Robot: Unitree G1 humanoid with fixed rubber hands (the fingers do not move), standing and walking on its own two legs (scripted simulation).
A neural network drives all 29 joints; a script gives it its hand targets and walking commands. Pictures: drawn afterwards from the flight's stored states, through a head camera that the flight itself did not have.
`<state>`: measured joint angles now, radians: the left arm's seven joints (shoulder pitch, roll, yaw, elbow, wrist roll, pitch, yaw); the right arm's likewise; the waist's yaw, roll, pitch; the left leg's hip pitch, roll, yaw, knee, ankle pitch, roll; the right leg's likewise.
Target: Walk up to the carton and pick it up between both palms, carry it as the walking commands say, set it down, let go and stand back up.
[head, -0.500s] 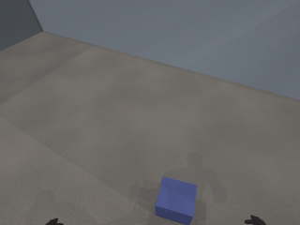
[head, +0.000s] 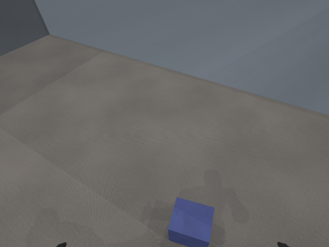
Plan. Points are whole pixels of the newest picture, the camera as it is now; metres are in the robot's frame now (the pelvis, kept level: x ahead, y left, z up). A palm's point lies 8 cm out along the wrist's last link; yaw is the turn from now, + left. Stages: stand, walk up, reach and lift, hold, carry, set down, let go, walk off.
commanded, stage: stand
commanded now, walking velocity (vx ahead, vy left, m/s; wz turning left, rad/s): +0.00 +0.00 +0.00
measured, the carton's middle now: (190, 224) +0.40 -0.10 -0.67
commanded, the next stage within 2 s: none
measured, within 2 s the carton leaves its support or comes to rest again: neither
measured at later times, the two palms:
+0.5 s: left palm out of the picture +0.08 +0.31 -0.09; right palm out of the picture +0.07 -0.30 -0.11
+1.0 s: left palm out of the picture +0.08 +0.32 -0.09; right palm out of the picture +0.05 -0.30 -0.11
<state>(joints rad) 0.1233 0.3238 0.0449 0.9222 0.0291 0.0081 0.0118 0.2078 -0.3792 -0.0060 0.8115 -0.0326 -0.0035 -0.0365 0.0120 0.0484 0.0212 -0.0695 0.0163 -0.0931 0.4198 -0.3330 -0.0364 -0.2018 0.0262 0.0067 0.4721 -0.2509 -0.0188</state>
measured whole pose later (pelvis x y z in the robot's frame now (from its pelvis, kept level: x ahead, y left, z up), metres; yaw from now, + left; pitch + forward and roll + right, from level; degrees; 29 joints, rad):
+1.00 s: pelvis -0.02 +0.01 +0.01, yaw -1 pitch -2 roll +0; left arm 0.10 0.38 0.01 1.05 0.01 0.00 0.00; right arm 0.18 -0.40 0.00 0.97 -0.02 -0.01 -0.02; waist 0.01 0.03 0.04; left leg -0.04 0.02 -0.06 0.34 -0.27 -0.03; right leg -0.18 0.02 0.04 0.40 -0.18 -0.01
